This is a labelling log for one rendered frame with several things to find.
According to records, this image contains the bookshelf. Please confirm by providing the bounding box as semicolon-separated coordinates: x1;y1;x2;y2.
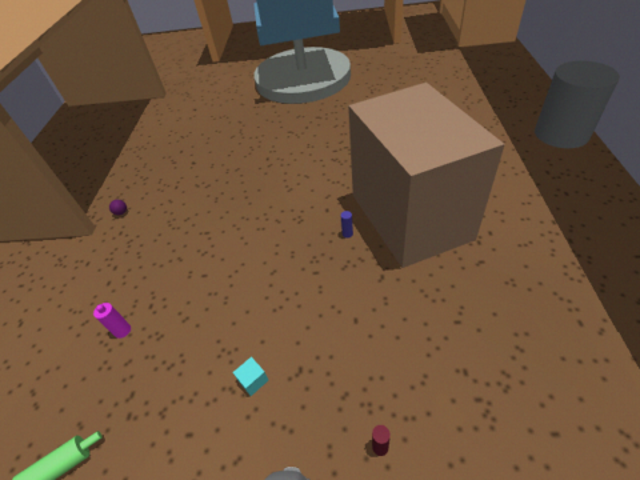
439;0;526;47

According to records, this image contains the office chair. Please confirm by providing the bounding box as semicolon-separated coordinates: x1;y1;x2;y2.
254;0;351;104

